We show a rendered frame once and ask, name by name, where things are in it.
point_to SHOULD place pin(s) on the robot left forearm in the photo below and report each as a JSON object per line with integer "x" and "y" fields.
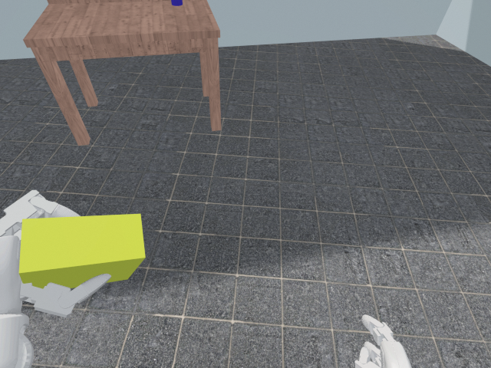
{"x": 16, "y": 350}

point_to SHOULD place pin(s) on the sponge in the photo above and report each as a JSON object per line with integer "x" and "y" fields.
{"x": 71, "y": 250}

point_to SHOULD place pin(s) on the table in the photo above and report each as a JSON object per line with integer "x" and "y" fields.
{"x": 74, "y": 30}

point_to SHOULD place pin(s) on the robot left hand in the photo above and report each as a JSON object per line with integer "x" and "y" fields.
{"x": 54, "y": 298}

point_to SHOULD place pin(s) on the robot right hand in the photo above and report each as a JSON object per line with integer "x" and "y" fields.
{"x": 391, "y": 353}

